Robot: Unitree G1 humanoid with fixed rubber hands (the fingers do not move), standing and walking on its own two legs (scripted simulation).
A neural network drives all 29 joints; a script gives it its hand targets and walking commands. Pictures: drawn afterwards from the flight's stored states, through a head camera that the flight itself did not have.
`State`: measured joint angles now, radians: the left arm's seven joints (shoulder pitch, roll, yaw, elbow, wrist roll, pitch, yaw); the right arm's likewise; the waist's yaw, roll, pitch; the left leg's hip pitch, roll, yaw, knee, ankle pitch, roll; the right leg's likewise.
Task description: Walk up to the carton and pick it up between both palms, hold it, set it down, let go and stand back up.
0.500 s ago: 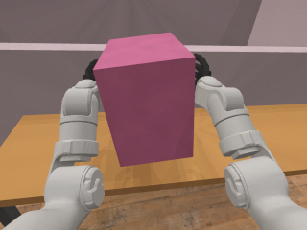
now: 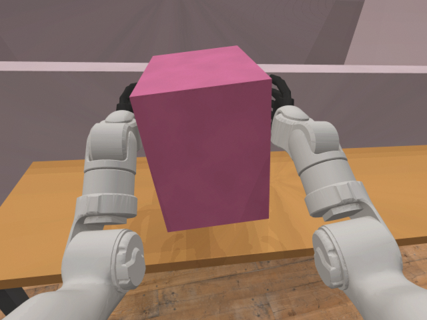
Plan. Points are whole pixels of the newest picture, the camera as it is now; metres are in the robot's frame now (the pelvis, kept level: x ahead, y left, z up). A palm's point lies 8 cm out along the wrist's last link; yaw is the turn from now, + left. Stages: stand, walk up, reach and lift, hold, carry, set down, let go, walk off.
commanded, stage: hold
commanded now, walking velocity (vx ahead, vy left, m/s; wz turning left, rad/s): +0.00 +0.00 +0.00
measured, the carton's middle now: (205, 130) +0.40 +0.00 +0.24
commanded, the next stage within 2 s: none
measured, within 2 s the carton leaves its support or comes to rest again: neither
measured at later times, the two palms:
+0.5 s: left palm (127, 122) +0.38 +0.14 +0.27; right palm (281, 115) +0.37 -0.13 +0.29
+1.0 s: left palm (127, 121) +0.38 +0.14 +0.27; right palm (281, 115) +0.37 -0.13 +0.29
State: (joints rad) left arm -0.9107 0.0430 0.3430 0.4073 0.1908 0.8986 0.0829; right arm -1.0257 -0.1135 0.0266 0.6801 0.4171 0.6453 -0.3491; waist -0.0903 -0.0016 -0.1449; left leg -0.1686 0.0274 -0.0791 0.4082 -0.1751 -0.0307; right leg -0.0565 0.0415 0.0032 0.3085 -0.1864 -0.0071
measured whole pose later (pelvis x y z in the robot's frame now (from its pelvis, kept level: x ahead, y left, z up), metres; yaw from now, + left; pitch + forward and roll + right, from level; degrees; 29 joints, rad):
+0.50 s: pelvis +0.00 +0.00 +0.00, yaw +0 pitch -3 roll -2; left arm -0.92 0.05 0.34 0.42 0.19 0.90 0.08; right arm -1.03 -0.12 0.03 0.69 0.42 0.64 -0.35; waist -0.09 0.00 -0.15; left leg -0.17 0.03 -0.08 0.41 -0.18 -0.03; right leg -0.06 0.04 0.01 0.31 -0.19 -0.01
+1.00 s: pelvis +0.00 +0.00 +0.00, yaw +0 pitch -3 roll -2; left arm -0.92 0.04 0.34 0.43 0.19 0.89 0.09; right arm -1.04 -0.12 0.03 0.70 0.42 0.65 -0.35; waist -0.09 0.00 -0.16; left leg -0.18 0.02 -0.09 0.41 -0.18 -0.03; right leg -0.07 0.04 0.02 0.31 -0.18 -0.01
